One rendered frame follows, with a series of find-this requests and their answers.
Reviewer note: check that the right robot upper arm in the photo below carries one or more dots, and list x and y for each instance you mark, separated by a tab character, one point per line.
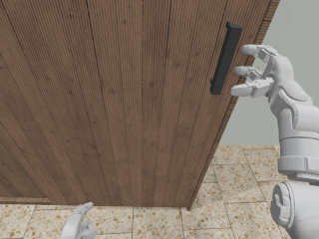
295	206

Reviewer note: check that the wardrobe door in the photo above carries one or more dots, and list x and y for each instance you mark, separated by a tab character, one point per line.
109	102
15	180

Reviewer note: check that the right robot hand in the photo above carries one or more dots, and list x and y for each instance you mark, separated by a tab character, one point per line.
278	69

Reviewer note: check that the handle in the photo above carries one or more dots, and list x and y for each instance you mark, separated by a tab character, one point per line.
229	45

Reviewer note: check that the left robot hand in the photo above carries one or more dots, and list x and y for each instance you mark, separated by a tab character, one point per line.
74	226

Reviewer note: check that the right robot forearm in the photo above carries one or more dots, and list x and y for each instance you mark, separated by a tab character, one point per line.
298	132

